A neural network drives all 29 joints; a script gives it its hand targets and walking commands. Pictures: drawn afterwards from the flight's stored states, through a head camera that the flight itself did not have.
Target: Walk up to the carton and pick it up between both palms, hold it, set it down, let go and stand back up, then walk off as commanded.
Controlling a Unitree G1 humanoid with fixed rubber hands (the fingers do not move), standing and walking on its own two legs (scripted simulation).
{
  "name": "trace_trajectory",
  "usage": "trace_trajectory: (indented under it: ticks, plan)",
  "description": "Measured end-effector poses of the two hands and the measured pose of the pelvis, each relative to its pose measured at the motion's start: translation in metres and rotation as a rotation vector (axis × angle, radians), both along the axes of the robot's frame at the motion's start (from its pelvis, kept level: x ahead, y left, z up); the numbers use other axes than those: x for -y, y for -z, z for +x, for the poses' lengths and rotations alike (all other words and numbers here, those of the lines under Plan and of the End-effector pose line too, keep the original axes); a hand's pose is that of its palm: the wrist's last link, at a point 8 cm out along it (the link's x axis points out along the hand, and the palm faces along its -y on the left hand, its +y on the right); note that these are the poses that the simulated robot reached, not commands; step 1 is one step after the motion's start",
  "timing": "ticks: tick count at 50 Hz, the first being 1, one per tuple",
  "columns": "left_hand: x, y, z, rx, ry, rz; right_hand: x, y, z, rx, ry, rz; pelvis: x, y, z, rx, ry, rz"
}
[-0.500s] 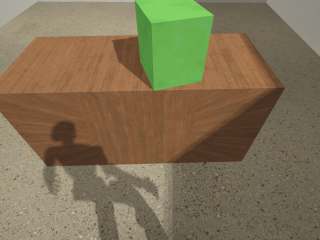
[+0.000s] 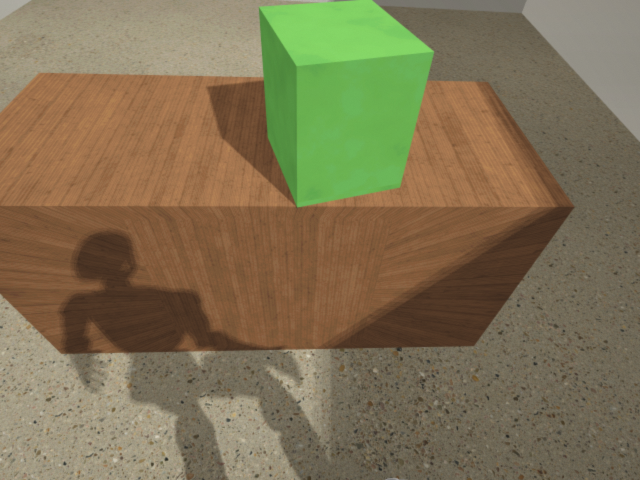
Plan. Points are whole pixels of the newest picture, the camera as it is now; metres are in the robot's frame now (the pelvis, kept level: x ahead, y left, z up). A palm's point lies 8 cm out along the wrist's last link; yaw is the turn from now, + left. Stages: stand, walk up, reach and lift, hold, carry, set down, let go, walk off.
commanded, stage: walk up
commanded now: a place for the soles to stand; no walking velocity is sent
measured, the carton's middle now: (334, 103) +0.84 -0.04 +0.05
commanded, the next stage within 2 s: none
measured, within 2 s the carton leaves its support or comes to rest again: neither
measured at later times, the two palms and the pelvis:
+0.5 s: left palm out of the picture +0.13 +0.27 -0.13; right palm (611, 471) +0.17 -0.36 -0.08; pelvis +0.10 -0.03 +0.00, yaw +1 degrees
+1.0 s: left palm (170, 446) +0.22 +0.21 -0.11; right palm (631, 437) +0.21 -0.42 -0.09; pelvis +0.17 -0.10 +0.00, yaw -2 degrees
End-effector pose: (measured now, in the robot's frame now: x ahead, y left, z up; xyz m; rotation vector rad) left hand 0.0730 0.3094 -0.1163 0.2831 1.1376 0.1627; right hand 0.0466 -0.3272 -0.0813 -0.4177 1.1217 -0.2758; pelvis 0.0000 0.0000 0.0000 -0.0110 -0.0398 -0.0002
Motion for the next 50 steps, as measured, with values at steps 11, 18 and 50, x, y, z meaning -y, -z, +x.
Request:
trace_trajectory:
  ticks: [11, 18, 50]
  plan:
    - [0.045, -0.010, 0.032, 0.018, -0.021, 0.038, 0.047, 0.019, 0.038, -0.067, 0.003, 0.037, 0.050, 0.002, 0.041, 0.006, 0.032, 0.022]
    - [0.044, -0.002, 0.043, -0.003, -0.066, 0.014, 0.046, 0.011, 0.083, -0.057, -0.046, 0.012, 0.050, 0.002, 0.070, -0.001, 0.017, -0.002]
    - [0.095, -0.001, 0.148, -0.006, -0.035, 0.013, 0.094, 0.014, 0.162, -0.075, -0.004, 0.026, 0.097, 0.002, 0.168, 0.017, 0.029, -0.002]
